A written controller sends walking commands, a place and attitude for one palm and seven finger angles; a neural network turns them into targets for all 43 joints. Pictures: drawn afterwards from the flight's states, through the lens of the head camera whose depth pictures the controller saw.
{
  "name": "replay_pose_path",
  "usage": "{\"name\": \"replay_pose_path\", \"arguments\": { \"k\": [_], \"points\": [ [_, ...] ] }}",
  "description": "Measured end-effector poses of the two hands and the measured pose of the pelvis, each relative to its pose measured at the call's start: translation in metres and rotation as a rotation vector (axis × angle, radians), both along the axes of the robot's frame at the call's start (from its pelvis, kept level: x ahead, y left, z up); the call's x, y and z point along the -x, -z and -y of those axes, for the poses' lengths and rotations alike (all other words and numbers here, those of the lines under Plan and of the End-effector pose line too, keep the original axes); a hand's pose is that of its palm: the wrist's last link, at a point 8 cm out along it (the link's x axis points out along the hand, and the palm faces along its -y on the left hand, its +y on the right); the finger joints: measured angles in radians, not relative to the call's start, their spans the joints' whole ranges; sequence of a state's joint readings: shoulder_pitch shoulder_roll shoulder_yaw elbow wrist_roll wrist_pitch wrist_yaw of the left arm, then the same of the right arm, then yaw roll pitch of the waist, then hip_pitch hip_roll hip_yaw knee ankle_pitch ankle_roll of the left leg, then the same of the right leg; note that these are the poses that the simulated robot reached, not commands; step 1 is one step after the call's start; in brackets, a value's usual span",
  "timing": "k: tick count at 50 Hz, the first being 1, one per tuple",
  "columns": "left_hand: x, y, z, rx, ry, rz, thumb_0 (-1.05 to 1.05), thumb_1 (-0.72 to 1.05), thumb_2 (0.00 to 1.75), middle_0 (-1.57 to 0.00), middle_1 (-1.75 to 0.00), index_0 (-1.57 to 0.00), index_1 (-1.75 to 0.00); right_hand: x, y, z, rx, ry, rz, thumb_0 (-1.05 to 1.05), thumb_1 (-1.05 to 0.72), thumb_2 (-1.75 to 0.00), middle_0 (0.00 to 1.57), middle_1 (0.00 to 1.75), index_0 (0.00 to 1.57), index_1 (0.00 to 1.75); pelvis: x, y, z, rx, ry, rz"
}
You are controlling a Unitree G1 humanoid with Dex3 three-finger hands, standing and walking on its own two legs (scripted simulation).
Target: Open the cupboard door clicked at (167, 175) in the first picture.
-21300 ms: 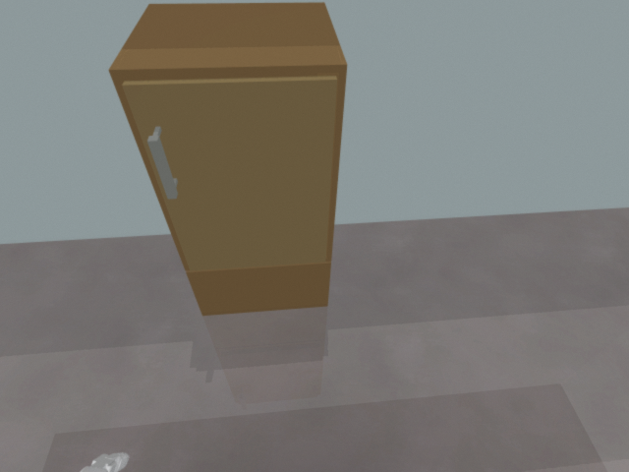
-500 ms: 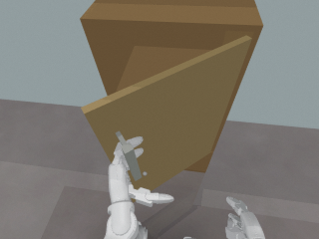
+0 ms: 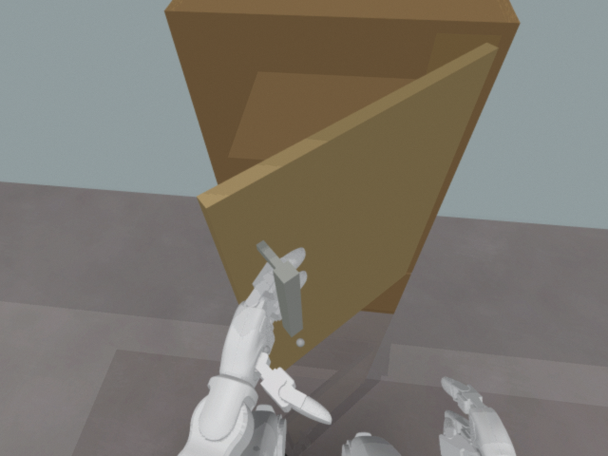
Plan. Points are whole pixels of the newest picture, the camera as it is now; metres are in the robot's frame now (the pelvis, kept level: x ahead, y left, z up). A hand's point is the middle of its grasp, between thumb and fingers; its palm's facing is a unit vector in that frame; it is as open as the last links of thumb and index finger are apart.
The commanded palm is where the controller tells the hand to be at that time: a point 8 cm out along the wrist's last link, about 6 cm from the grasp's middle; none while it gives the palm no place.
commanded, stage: slide the hand sideways off the handle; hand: left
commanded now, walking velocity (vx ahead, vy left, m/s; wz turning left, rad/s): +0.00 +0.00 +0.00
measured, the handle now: (280, 291) +0.31 +0.04 +0.05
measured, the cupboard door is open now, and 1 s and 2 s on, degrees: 45 42 42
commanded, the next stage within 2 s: draw the hand back to the body in 0.90 s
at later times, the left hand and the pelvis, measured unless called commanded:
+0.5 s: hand (253, 365) +0.22 +0.07 +0.05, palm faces -0.11 -0.99 +0.03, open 16.1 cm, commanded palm +0.20 +0.13 +0.05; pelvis +0.01 +0.01 +0.00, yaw +0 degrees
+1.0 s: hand (215, 399) +0.19 +0.11 +0.05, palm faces -0.12 -0.99 +0.01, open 16.4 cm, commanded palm +0.17 +0.16 +0.05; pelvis +0.00 +0.00 -0.02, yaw +0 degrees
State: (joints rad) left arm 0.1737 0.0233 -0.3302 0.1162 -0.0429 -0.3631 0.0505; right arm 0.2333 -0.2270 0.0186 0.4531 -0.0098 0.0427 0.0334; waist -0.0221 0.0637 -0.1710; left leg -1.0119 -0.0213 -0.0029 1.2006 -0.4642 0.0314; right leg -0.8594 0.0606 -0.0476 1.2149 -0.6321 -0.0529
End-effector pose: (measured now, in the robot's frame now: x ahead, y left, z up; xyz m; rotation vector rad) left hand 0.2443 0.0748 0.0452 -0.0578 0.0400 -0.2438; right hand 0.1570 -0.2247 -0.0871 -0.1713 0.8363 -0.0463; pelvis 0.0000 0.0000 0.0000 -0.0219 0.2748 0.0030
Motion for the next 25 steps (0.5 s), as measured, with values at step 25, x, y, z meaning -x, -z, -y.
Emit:
{"name": "replay_pose_path", "arguments": {
  "k": [25],
  "points": [
    [0.034,-0.004,-0.050,-0.032,-0.133,0.010,-0.01,-0.50,0.30,-0.17,-0.31,-0.20,-0.32,-0.028,-0.013,-0.024,-0.010,-0.045,0.065,0.02,-0.90,-0.90,0.20,0.30,0.20,0.30,-0.007,0.003,-0.007,0.012,0.002,-0.014]
  ]
}}
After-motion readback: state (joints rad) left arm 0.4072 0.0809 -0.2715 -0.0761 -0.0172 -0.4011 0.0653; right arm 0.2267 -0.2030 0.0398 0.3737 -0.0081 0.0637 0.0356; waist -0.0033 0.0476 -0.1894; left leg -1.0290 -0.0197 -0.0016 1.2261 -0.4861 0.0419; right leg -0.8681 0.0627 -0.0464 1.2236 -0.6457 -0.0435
